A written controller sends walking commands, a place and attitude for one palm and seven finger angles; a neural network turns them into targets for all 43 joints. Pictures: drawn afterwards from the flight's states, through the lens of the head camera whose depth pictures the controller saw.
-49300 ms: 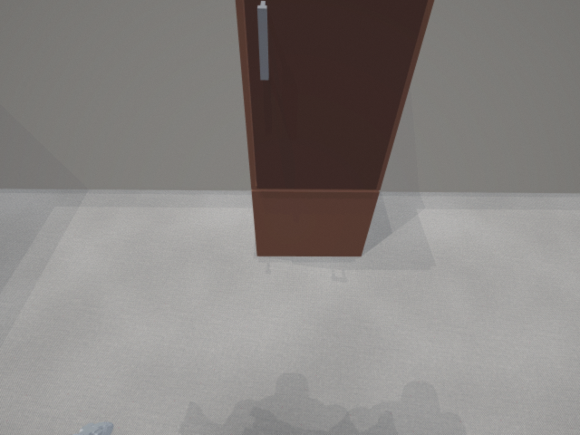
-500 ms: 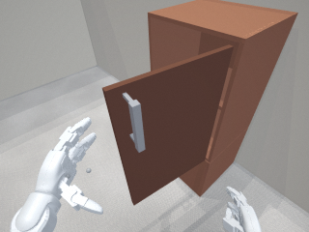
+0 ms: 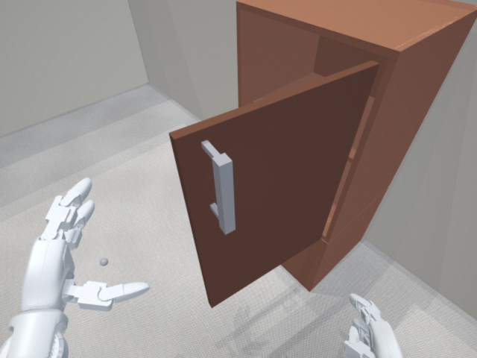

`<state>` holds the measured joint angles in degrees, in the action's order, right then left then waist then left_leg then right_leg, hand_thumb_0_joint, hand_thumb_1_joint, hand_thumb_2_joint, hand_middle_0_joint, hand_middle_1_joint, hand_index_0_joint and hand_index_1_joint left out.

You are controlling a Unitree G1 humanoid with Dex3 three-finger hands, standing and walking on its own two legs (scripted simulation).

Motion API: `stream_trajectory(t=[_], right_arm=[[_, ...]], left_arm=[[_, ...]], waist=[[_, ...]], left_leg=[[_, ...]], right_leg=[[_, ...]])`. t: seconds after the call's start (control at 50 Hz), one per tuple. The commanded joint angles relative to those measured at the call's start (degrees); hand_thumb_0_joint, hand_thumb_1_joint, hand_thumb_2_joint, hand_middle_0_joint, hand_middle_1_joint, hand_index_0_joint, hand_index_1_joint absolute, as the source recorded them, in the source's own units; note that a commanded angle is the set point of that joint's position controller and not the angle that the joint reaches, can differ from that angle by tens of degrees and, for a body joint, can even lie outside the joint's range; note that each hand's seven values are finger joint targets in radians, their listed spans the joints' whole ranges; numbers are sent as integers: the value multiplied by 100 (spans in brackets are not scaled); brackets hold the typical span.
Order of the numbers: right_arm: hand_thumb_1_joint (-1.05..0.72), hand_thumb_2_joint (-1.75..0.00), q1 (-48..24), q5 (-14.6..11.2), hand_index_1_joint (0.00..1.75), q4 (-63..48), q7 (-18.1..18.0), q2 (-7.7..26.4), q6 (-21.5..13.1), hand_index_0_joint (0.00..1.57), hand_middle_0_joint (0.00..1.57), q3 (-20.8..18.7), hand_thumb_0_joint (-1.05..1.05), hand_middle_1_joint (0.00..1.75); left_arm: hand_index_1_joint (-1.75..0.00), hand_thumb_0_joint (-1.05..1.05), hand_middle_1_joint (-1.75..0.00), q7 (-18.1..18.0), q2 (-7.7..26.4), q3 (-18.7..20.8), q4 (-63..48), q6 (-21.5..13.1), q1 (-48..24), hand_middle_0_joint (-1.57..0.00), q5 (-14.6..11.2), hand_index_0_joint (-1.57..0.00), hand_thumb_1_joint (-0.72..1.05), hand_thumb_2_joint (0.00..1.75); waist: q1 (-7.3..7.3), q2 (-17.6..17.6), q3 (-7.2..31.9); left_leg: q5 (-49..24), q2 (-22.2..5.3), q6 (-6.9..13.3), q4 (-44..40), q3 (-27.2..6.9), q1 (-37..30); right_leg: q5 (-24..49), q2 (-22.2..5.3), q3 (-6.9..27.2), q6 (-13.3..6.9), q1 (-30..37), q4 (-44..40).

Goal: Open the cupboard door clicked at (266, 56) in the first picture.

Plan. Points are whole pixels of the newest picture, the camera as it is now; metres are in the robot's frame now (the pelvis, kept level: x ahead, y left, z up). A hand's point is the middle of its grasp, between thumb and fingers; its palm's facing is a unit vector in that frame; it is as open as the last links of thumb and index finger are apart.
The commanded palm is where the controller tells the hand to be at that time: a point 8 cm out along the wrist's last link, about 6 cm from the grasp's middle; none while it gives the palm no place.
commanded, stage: draw the hand back to the body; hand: left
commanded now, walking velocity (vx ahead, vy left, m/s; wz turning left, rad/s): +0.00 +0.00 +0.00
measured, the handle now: (218, 189) +0.33 +0.08 +0.14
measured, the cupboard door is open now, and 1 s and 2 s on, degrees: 82 82 82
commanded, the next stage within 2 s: step back with the hand held close in 0.84 s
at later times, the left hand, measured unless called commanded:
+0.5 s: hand (74, 234) +0.23 +0.26 +0.14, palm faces +0.42 -0.82 -0.39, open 8.7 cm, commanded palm +0.18 +0.30 +0.16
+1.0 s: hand (75, 238) +0.22 +0.25 +0.15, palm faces +0.42 -0.82 -0.39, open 7.4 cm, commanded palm +0.17 +0.29 +0.17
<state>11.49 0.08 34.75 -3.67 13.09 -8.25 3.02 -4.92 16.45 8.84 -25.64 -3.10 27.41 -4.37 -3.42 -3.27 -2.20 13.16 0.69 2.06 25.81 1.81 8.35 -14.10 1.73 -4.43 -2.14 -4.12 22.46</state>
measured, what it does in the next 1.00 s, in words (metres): stands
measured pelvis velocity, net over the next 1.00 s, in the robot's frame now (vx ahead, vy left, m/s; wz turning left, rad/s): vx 0.02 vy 0.00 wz -0.02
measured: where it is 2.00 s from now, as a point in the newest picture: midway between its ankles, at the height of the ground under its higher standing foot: outside the picture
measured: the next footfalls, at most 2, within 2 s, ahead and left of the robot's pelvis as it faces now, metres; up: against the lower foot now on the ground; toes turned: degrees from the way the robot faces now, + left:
right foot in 1.80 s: -0.09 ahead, -0.10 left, +0.00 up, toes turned +1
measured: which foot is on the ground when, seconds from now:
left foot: down 0.00-1.00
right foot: down 0.00-1.00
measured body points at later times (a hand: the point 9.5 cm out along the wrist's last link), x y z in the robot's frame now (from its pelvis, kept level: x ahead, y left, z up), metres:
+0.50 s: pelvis +0.03 +0.00 +0.00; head +0.02 -0.02 +0.45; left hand +0.20 +0.30 +0.17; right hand +0.22 -0.22 -0.08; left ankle +0.01 +0.09 -0.74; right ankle -0.01 -0.09 -0.74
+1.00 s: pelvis +0.02 +0.00 +0.00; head +0.01 -0.03 +0.45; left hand +0.19 +0.29 +0.17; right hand +0.20 -0.23 -0.09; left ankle +0.01 +0.09 -0.74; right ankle -0.01 -0.09 -0.74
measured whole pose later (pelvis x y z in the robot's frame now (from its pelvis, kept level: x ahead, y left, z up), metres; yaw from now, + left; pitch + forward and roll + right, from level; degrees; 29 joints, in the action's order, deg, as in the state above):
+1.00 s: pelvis +0.02 +0.00 +0.00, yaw -1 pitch -4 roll -1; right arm 10.8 -0.5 36.0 -3.1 13.2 -3.0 1.2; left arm -6.4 19.7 17.9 -21.4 -4.3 26.4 -4.7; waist -3.6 -3.9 -1.4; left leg 13.8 0.2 1.7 23.3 2.6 5.5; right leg -14.1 2.3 -3.3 -2.3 -1.3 19.3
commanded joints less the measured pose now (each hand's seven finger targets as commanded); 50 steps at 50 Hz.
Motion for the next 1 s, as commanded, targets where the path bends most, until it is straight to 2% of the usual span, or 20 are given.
stream_trajectory(t=[0.0, 0.06, 0.08, 0.1, 0.2, 0.24, 0.32, 0.38, 0.44, 0.48, 0.52, 0.54, 0.64, 0.68, 0.76, 0.86, 0.92, 0.94, 0.96, 0.98], right_arm=[[-90, -90, -798, 8, 30, -855, -48, 618, -240, 20, 20, -293, 0, 30], [-90, -90, -792, 5, 30, -815, -43, 614, -153, 20, 20, -318, 0, 30], [-90, -90, -810, 0, 30, -806, -47, 634, -119, 20, 20, -337, 0, 30], [-90, -90, -816, -8, 30, -805, -37, 613, -87, 20, 20, -334, 0, 30], [-90, -90, -787, -20, 30, -839, -9, 620, 36, 20, 20, -369, 0, 30], [-90, -90, -777, -29, 30, -840, -6, 619, 100, 20, 20, -380, 0, 30], [-90, -90, -752, -47, 30, -830, -8, 630, 147, 20, 20, -393, 0, 30], [-90, -90, -776, -44, 30, -799, -29, 644, 187, 20, 20, -418, 0, 30], [-90, -90, -731, -47, 30, -796, -24, 638, 224, 20, 20, -425, 0, 30], [-90, -90, -740, -41, 30, -786, -6, 662, 215, 20, 20, -430, 0, 30], [-90, -90, -741, -43, 30, -809, 11, 655, 217, 20, 20, -438, 0, 30], [-90, -90, -753, -39, 30, -809, 9, 660, 223, 20, 20, -440, 0, 30], [-90, -90, -762, -41, 30, -809, -3, 644, 258, 20, 20, -433, 0, 30], [-90, -90, -775, -46, 30, -794, -8, 666, 250, 20, 20, -434, 0, 30], [-90, -90, -812, -46, 30, -793, -9, 611, 253, 20, 20, -416, 0, 30], [-90, -90, -793, -44, 30, -794, -2, 630, 211, 20, 20, -432, 0, 30], [-90, -90, -829, -45, 30, -763, -4, 621, 206, 20, 20, -431, 0, 30], [-90, -90, -866, -62, 30, -828, -6, 641, 174, 20, 20, -423, 0, 30], [-90, -90, -797, -133, 30, -964, -15, 699, 254, 20, 20, -424, 0, 30], [-90, -90, -758, -119, 30, -842, -25, 650, 323, 20, 20, -430, 0, 30]], left_arm=[[-30, 0, -30, -241, 863, 562, -1295, -608, -652, -17, 155, -17, 13, 57], [-30, 0, -30, -263, 955, 780, -1100, -615, -414, -18, 132, -18, 23, 62], [-30, 0, -30, -266, 1060, 875, -1036, -603, -420, -18, 137, -18, 27, 63], [-30, 0, -30, -254, 994, 869, -1039, -608, -406, -18, 126, -18, 31, 64], [-30, 0, -30, -252, 1110, 1119, -989, -587, -285, -19, 92, -19, 48, 72], [-30, 0, -30, -245, 1135, 1206, -890, -570, -272, -19, 65, -19, 55, 75], [-30, 0, -30, -265, 1263, 1368, -908, -552, -389, -19, 65, -19, 69, 81], [-30, 0, -30, -285, 1438, 1583, -691, -518, -448, -20, 32, -20, 80, 86], [-30, 0, -30, -285, 1444, 1660, -735, -517, -510, -20, 16, -20, 90, 90], [-30, 0, -30, -269, 1361, 1531, -749, -495, -532, -20, 43, -20, 90, 90], [-30, 0, -30, -266, 1311, 1467, -796, -483, -486, -20, 28, -20, 90, 90], [-30, 0, -30, -265, 1308, 1479, -724, -464, -454, -20, 22, -20, 90, 90], [-30, 0, -30, -278, 1391, 1551, -780, -467, -527, -20, 25, -20, 90, 90], [-30, 0, -30, -291, 1514, 1630, -829, -478, -579, -20, 43, -20, 90, 90], [-30, 0, -30, -269, 1345, 1551, -628, -470, -484, -20, 13, -20, 90, 90], [-30, 0, -30, -271, 1399, 1571, -799, -541, -580, -20, 24, -20, 90, 90], [-30, 0, -30, -263, 1379, 1556, -655, -522, -491, -20, 18, -20, 90, 90], [-30, 0, -30, -295, 1623, 1691, -1175, -587, -965, -20, -5, -20, 90, 90], [-30, 0, -30, -299, 2342, 2441, -1328, -804, -1188, -20, -31, -20, 90, 90], [-30, 0, -30, -267, 2277, 2386, -1085, -897, -1151, -20, 19, -20, 90, 90]], waist=[[42, -73, 519], [-3, 243, 554], [-8, 211, 533], [-4, 58, 472], [-42, 31, 569], [-41, 175, 517], [-39, -149, 549], [-51, 174, 512], [-47, -72, 658], [-30, -166, 674], [-26, -31, 713], [-35, 62, 680], [-31, 30, 650], [-47, -120, 696], [-32, 83, 430], [-33, -54, 595], [-37, 20, 499], [-41, -57, 671], [168, 85, 30], [183, 92, -28]], left_leg=[[-685, -221, -47, -534, -445, -530], [-1081, -222, -39, -492, -408, -556], [-1172, -215, -40, -469, -377, -560], [-1229, -227, -59, -481, -375, -558], [-1662, -244, -81, -438, -346, -589], [-1680, -253, -82, -440, -337, -583], [-1941, -271, -104, -418, -339, -661], [-1792, -244, -76, -393, -288, -635], [-2038, -239, -73, -356, -267, -707], [-2228, -252, -78, -329, -269, -771], [-2223, -259, -72, -335, -280, -799], [-2109, -250, -62, -350, -262, -761], [-2058, -226, -64, -349, -257, -731], [-2030, -231, -79, -354, -268, -746], [-1700, -230, -69, -426, -257, -656], [-1673, -216, -63, -419, -258, -695], [-1554, -222, -53, -437, -239, -658], [-1482, -206, -48, -409, -265, -688], [-1020, -312, 86, -198, -419, -299], [-768, -282, 67, -98, -493, -183]], right_leg=[[438, -213, 401, 21, -311, -515], [813, -199, 394, 26, -180, -481], [928, -206, 418, 20, -145, -498], [972, -215, 425, 22, -163, -484], [1354, -214, 430, 27, -28, -399], [1381, -201, 421, 34, -39, -416], [1508, -206, 428, 30, -26, -398], [1560, -203, 446, 36, -32, -473], [1780, -226, 469, 38, 45, -429], [1874, -233, 456, 47, 29, -416], [1846, -230, 452, 70, 15, -412], [1809, -228, 445, 76, 10, -428], [1845, -232, 455, 67, 30, -461], [1796, -233, 470, 53, 62, -472], [1508, -206, 456, 66, -84, -560], [1505, -218, 488, 59, 1, -567], [1438, -226, 498, 72, -57, -598], [1408, -242, 541, 75, -5, -620], [1682, -558, 1139, 101, -762, -892], [1694, -732, 1215, 41, -802, -923]])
